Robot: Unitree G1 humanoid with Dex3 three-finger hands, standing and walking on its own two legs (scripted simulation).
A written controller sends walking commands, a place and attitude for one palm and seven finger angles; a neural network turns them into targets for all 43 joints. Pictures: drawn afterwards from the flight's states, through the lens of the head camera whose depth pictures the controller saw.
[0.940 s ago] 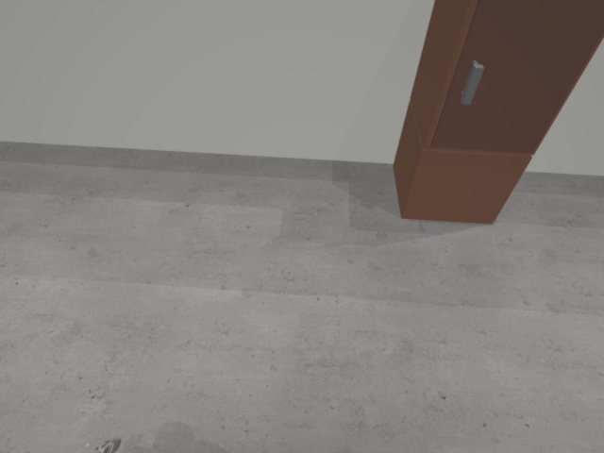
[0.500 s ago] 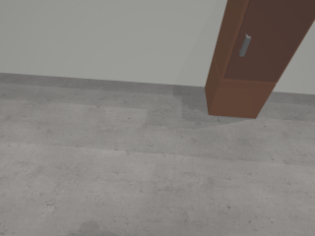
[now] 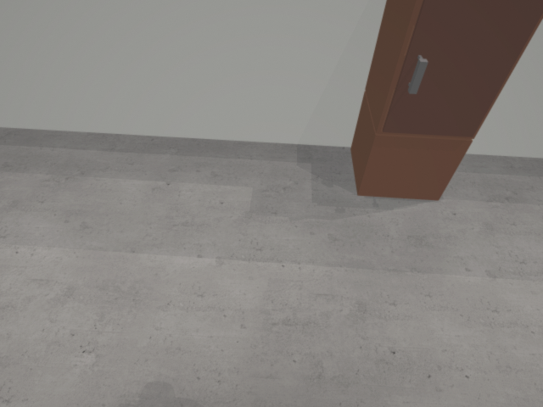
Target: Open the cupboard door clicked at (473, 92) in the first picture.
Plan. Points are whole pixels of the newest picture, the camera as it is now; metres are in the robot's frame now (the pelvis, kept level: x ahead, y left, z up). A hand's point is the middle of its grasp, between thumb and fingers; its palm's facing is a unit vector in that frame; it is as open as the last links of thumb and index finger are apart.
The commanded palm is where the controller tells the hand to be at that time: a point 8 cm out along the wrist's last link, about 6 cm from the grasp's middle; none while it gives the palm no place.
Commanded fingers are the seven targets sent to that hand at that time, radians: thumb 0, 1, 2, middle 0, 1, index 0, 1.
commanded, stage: look at it before walking up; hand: left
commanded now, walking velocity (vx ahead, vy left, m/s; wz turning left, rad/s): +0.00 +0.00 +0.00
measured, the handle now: (416, 74) +1.24 -0.47 -0.08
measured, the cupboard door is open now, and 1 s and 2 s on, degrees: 0 0 0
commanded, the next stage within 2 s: walk to a spot facing it in 0.50 s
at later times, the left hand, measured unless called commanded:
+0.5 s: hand out of the picture +0.08 +0.25 -0.16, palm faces -0.03 -0.94 -0.33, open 7.4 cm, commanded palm none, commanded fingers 0.00 0.90 0.90 -0.20 -0.30 -0.20 -0.30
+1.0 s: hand out of the picture +0.07 +0.18 -0.18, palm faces -0.14 -0.95 -0.27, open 7.4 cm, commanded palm none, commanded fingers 0.00 0.90 0.90 -0.20 -0.30 -0.20 -0.30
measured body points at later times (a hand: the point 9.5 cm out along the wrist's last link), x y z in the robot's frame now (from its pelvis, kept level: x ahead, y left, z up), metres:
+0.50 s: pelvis +0.00 +0.00 +0.00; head +0.01 +0.00 +0.45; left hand +0.08 +0.29 -0.13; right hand +0.09 -0.30 -0.13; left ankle +0.01 +0.13 -0.74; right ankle +0.01 -0.12 -0.74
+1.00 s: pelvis -0.01 -0.02 -0.03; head +0.02 -0.05 +0.42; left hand +0.08 +0.23 -0.16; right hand +0.04 -0.28 -0.18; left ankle +0.01 +0.12 -0.74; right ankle +0.00 -0.10 -0.75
